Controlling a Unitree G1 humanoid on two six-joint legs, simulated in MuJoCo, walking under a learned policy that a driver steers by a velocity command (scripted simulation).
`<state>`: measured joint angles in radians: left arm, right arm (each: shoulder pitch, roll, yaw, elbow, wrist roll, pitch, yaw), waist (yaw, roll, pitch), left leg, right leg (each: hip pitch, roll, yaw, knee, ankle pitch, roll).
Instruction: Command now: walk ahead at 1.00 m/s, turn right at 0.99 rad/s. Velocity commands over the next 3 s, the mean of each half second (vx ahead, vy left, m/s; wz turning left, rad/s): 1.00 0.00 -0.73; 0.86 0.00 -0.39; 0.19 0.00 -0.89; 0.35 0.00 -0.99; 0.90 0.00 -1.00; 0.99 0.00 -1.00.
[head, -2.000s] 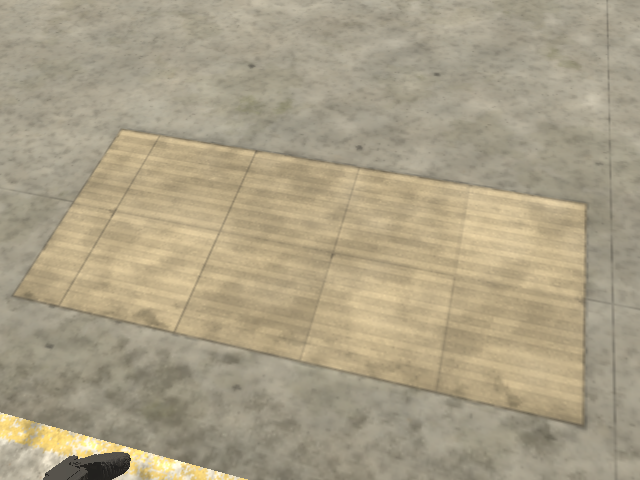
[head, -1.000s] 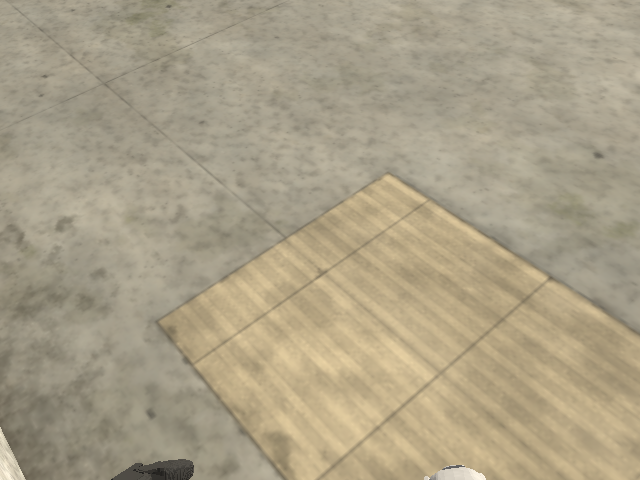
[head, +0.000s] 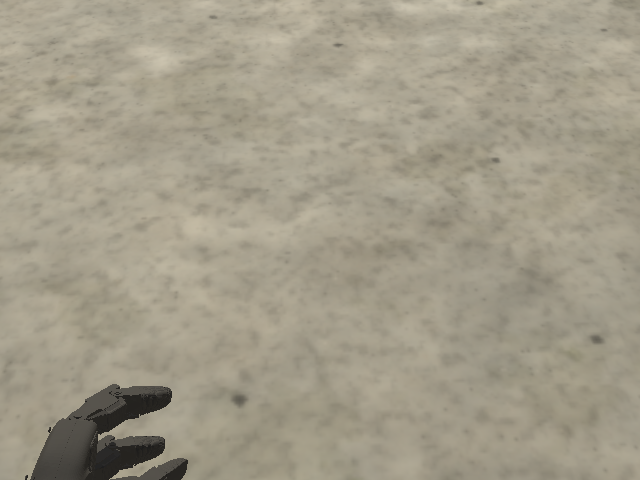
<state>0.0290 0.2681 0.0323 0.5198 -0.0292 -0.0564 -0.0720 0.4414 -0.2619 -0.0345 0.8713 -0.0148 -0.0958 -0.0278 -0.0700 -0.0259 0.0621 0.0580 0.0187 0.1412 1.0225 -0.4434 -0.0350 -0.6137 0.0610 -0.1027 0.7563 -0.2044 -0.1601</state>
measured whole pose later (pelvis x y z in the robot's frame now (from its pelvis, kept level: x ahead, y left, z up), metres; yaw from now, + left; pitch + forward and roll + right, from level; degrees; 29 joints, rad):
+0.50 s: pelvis +0.46 +0.06 +0.04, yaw -21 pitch +0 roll +1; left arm 0.30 0.28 0.05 0.70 -0.04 -0.06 0.00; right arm 0.26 -0.27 -0.05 0.71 -0.01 -0.11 0.03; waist -0.01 -0.03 0.04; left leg -0.37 -0.03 -0.02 0.61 -0.24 0.00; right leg -0.41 0.03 0.10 1.37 -0.36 -0.08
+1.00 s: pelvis +0.86 -0.11 +0.04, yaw -34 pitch +2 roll -1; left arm 0.16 0.30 0.05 0.64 0.00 -0.07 -0.04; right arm 0.27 -0.26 0.01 0.75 -0.01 -0.12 -0.01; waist -0.01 0.00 0.07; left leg -0.36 -0.01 -0.09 1.37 -0.45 -0.05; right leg -0.42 0.15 0.00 0.49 -0.09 -0.12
